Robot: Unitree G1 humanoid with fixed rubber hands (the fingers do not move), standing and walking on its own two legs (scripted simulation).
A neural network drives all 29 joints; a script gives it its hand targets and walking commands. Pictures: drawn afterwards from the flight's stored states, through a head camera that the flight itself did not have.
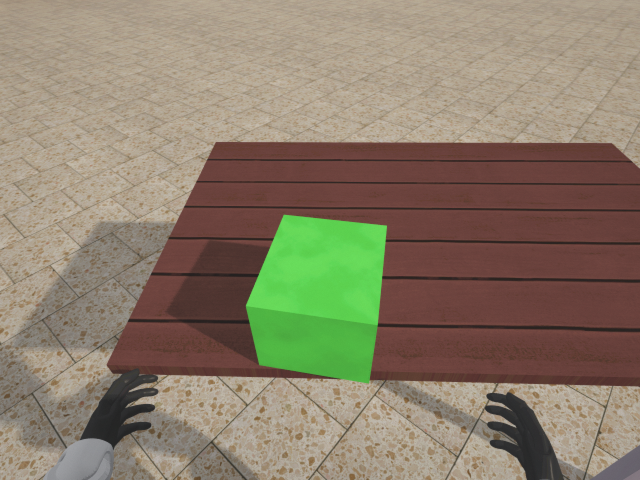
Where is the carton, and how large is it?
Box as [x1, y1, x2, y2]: [246, 215, 386, 383]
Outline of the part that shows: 284,215 246,304 259,364 368,383 377,326 386,226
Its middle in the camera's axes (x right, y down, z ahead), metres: +0.01 +0.08 +0.61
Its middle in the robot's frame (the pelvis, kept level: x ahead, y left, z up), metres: +0.39 +0.01 +0.00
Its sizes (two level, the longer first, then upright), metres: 0.198 0.173 0.148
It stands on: a table, 0.70 m high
